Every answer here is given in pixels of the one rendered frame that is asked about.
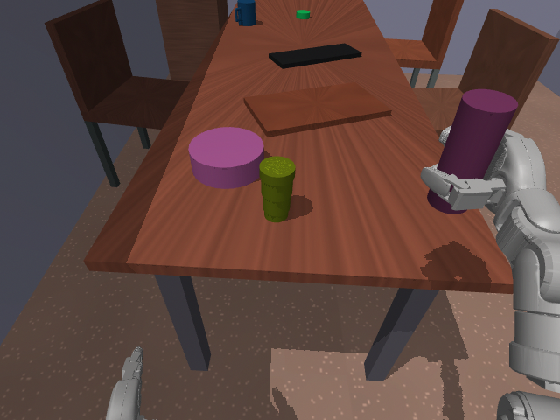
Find right robot arm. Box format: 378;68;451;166
493;188;560;420

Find left robot hand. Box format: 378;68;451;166
106;346;154;420

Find right robot hand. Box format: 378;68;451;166
420;126;547;214

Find table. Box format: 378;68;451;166
83;0;514;382

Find chair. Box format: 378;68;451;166
412;9;560;146
385;0;464;88
45;0;190;187

